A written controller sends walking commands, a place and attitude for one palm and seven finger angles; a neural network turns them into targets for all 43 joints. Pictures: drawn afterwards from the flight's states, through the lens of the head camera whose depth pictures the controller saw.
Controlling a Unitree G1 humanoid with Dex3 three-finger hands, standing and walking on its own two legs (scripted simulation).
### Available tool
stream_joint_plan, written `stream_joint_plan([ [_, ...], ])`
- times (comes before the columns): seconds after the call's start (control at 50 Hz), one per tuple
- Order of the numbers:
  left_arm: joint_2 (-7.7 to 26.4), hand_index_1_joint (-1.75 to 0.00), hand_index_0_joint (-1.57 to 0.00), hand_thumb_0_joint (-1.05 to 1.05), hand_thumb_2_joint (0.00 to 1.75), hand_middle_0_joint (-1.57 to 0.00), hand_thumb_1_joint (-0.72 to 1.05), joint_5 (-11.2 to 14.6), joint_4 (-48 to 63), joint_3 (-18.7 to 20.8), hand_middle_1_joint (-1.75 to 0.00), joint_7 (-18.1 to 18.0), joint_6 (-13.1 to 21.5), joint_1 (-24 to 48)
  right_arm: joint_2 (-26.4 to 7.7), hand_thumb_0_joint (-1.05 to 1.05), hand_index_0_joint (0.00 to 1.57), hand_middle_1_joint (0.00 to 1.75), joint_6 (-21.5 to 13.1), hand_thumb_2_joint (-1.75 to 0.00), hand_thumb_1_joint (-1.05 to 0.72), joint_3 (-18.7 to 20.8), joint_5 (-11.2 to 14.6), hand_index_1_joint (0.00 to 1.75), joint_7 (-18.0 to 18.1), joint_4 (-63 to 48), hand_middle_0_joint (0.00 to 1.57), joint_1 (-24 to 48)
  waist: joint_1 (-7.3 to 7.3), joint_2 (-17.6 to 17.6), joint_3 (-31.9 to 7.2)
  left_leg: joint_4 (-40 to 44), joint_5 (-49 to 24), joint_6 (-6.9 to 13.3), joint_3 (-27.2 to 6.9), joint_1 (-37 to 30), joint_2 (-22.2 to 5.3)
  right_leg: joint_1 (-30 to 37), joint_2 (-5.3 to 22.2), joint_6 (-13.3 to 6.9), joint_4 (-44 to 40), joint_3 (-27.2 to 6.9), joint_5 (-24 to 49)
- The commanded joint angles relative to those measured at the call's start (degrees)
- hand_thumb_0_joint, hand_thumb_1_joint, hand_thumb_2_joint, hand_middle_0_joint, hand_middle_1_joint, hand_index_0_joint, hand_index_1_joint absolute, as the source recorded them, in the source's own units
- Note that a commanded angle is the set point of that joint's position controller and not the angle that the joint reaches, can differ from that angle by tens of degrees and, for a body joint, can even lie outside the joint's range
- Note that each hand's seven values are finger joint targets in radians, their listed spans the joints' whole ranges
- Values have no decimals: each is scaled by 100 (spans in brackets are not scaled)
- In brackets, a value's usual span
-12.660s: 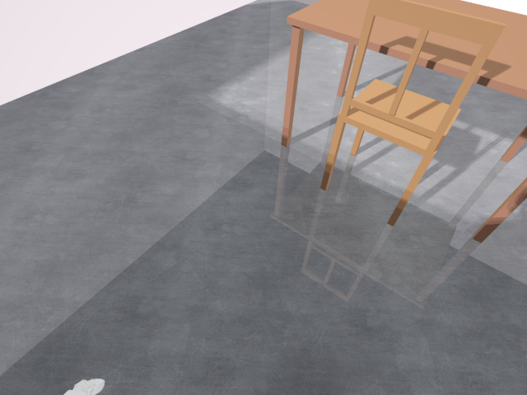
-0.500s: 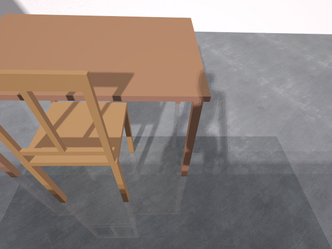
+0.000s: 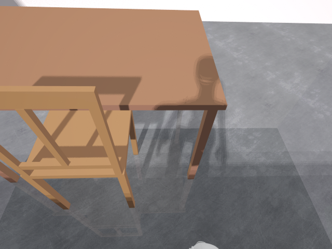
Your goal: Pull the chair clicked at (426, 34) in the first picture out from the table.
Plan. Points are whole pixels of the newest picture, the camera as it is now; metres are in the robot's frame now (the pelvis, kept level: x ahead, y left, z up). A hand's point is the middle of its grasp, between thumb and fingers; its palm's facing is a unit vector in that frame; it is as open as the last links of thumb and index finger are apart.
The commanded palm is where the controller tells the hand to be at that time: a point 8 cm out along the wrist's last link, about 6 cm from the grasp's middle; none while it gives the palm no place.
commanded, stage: come to a stop and stand still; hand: left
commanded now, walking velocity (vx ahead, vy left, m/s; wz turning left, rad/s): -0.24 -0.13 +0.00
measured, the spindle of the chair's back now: (47, 140) +0.42 +0.38 -0.07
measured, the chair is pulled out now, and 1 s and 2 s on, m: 0.00 0.00 0.00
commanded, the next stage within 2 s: look again from close up in 1.14 s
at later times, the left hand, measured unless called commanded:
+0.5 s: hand out of the picture +0.06 +0.23 -0.19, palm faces +0.07 -0.98 -0.19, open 7.3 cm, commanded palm none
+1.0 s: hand out of the picture -0.02 +0.16 -0.18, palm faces +0.04 -0.98 -0.17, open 7.3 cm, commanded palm none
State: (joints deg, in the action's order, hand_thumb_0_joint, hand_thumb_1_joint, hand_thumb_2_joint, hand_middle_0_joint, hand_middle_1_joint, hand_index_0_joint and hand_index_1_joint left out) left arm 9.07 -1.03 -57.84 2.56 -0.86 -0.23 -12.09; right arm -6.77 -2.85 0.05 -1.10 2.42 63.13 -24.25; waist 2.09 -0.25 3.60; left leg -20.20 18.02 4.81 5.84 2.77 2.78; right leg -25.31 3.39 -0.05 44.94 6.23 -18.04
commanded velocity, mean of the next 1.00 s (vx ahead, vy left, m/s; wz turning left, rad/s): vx -0.02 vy -0.06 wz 0.00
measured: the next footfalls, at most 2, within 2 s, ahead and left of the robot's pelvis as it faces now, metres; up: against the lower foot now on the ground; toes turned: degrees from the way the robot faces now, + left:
right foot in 0.08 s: +0.11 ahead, -0.10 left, +0.00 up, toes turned -5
left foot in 0.38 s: +0.05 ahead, +0.15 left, +0.00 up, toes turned +4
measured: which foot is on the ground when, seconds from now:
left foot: down 0.00-0.10, up 0.12-0.36, down 0.38-1.00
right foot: up 0.00-0.06, down 0.08-0.38, up 0.40-0.74, down 0.76-1.00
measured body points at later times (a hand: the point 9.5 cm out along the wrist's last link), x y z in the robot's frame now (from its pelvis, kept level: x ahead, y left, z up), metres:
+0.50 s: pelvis +0.00 +0.04 -0.01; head +0.02 +0.07 +0.44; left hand +0.06 +0.29 -0.17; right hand +0.04 -0.19 -0.15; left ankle +0.02 +0.15 -0.74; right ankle +0.02 -0.09 -0.69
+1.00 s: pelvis -0.02 +0.00 +0.00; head -0.02 +0.00 +0.45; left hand -0.02 +0.21 -0.16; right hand -0.04 -0.22 -0.17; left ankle +0.01 +0.15 -0.74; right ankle -0.04 -0.10 -0.74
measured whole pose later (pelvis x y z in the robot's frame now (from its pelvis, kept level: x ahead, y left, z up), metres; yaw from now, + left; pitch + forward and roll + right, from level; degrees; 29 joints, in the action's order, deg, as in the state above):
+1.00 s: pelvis -0.02 +0.00 +0.00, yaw +1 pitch -2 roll -1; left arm 7.1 -0.4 -63.4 0.4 -1.9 -0.6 -17.7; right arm -8.4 0.9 1.1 -0.6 1.8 66.1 -18.4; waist 1.6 1.0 0.9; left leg -28.1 12.6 -2.8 1.7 12.9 -4.8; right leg -6.7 -0.7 -1.4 26.0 4.7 -17.1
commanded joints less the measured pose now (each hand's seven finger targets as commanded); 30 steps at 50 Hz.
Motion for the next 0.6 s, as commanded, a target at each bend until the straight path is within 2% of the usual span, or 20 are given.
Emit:
stream_joint_plan([
  [0.0,156,-30,-20,0,90,-20,90,41,163,-16,-30,-118,83,-430,-830,0,20,30,44,-90,-90,173,53,30,136,-42,20,-292,-283,508,-317,-403,-6499,-64,-751,-394,-1473,778,-209,-74,-1276,-41,752],
  [0.02,325,-30,-20,0,90,-20,90,28,114,12,-30,-144,98,-695,-847,0,20,30,65,-90,-90,206,86,30,134,-58,20,-251,-401,523,-404,-729,-6393,-222,-778,-343,-1404,1138,-220,-101,-1702,-91,1219],
  [0.04,491,-30,-20,0,90,-20,90,8,40,72,-30,-179,107,-977,-803,0,20,30,99,-90,-90,242,130,30,138,-113,20,-205,-528,333,-495,-1247,-5921,-397,-760,139,-1267,1824,-62,-225,-1798,-282,2505],
  [0.06,772,-30,-20,0,90,-20,90,-23,-16,153,-30,-229,133,-1237,-688,0,20,30,157,-90,-90,292,163,30,134,-179,20,-302,-556,-231,-777,-2270,-4319,-583,-604,1103,-840,2712,732,-678,-1399,-1171,5090],
  [0.08,960,-30,-20,0,90,-20,90,5,-117,199,-30,-246,165,-1396,-551,0,20,30,210,-90,-90,312,181,30,118,-224,20,-277,-539,-580,-1037,-3433,46,-738,-332,1919,-161,3296,1842,-1451,-1368,-1856,7464],
  [0.1,982,-30,-20,0,90,-20,90,14,-88,177,-30,-267,162,-1242,-438,0,20,30,255,-90,-90,347,175,30,136,-294,20,-88,-453,-565,-935,-4071,1864,-613,-611,1998,-119,2889,2315,-1795,-1720,-1825,7597],
  [0.14,699,-30,-20,0,90,-20,90,-8,195,124,-30,-314,84,-410,-293,0,20,30,434,-90,-90,360,125,30,89,-276,20,203,-228,-619,-408,-4318,1671,-586,-852,1833,-430,1679,1880,-1604,-2145,-1456,5890],
  [0.18,648,-30,-20,0,90,-20,90,-38,391,138,-30,-287,22,83,-216,0,20,30,519,-90,-90,355,112,30,13,-244,20,118,0,-641,-247,-3930,1368,-606,-703,1638,-523,1048,1515,-1357,-2360,-1005,4484],
  [0.2,701,-30,-20,0,90,-20,90,-47,451,162,-30,-263,1,148,-189,0,20,30,536,-90,-90,365,108,30,-25,-268,20,126,15,-752,-278,-3748,1174,-621,-576,1516,-509,854,1389,-1268,-2430,-907,3904],
  [0.22,773,-30,-20,0,90,-20,90,-65,476,183,-30,-250,-10,187,-171,0,20,30,520,-90,-90,373,108,30,-57,-285,20,110,23,-604,-334,-3494,974,-638,-459,1399,-506,773,1281,-1199,-2418,-843,3488],
  [0.26,817,-30,-20,0,90,-20,90,-79,564,238,-30,-220,-53,196,-201,0,20,30,512,-90,-90,382,71,30,-78,-350,20,83,31,-702,-382,-3031,643,-647,-290,1233,-475,514,1149,-1078,-2421,-939,2410],
  [0.32,788,-30,-20,0,90,-20,90,-47,578,238,-30,-168,-136,212,-261,0,20,30,416,-90,-90,372,40,30,-93,-323,20,-206,182,-640,-408,-1277,-464,-613,-172,436,-496,59,797,-637,-1920,-866,619],
  [0.34,592,-30,-20,0,90,-20,90,-11,630,188,-30,-134,-178,102,-551,0,20,30,365,-90,-90,407,23,30,-87,-373,20,-209,153,175,-317,-552,-375,-501,-730,444,-828,-138,416,-366,-1305,-646,-8],
  [0.36,276,-30,-20,0,90,-20,90,42,723,139,-30,-109,-218,-18,-1052,0,20,30,297,-90,-90,481,-49,30,-64,-551,20,-52,121,1720,-65,591,-65,-37,-2443,1116,-2090,-485,-217,28,-252,-255,-1092],
  [0.38,371,-30,-20,0,90,-20,90,1,807,151,-30,-96,-246,119,-1340,0,20,30,290,-90,-90,503,-107,30,-35,-764,20,319,84,1697,206,1096,-29,492,-3126,2013,-2667,-175,-321,46,721,-580,-1251],
  [0.4,452,-30,-20,0,90,-20,90,-17,749,205,-30,-57,-258,29,-1314,0,20,30,287,-90,-90,457,-138,30,-11,-873,20,756,-104,1055,226,1165,308,612,-2826,2372,-2575,132,-161,10,1223,-883,-952],
  [0.42,448,-30,-20,0,90,-20,90,-69,603,221,-30,-39,-260,-144,-1200,0,20,30,254,-90,-90,409,-139,30,19,-899,20,996,-257,1199,201,1066,79,500,-2556,2320,-2314,72,-183,22,1502,-923,-777],
  [0.46,434,-30,-20,0,90,-20,90,-68,402,223,-30,35,-224,-455,-1112,0,20,30,220,-90,-90,352,-113,30,43,-888,20,1093,-306,844,-16,733,-582,359,-1851,1524,-2002,-172,-160,111,1565,-882,-388],
  [0.52,402,-30,-20,0,90,-20,90,-40,349,139,-30,81,-189,-431,-1182,0,20,30,229,-90,-90,388,-79,30,63,-773,20,738,-97,663,-357,503,-1401,338,-1468,486,-1910,-279,-158,211,866,-656,-397],
  [0.58,346,-30,-20,0,90,-20,90,-30,405,89,-30,81,-194,-193,-1256,0,20,30,267,-90,-90,431,-84,30,62,-549,20,324,136,895,-331,496,-1544,382,-1542,180,-2025,-71,-125,209,86,-519,-790],
])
